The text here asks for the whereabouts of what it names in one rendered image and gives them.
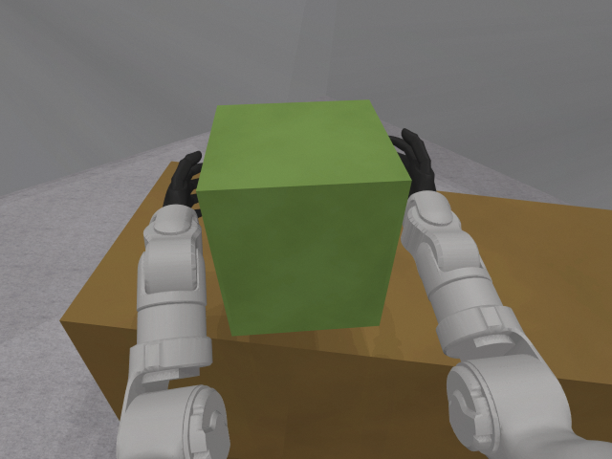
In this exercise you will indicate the right robot hand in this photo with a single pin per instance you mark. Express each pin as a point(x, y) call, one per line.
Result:
point(416, 161)

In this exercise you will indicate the robot left upper arm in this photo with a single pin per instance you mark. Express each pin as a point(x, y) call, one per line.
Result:
point(180, 423)

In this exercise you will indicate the pedestal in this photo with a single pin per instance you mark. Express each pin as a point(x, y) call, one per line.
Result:
point(378, 392)

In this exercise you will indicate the robot right upper arm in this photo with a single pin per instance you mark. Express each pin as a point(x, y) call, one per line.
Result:
point(511, 407)

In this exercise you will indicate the robot right forearm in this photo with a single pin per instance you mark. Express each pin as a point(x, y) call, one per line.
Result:
point(472, 321)

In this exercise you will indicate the robot left forearm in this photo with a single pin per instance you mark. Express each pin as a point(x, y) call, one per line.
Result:
point(172, 340)

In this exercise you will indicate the carton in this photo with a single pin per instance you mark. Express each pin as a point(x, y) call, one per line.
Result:
point(303, 205)

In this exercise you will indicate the left robot hand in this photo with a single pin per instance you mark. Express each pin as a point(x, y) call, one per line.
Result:
point(178, 192)

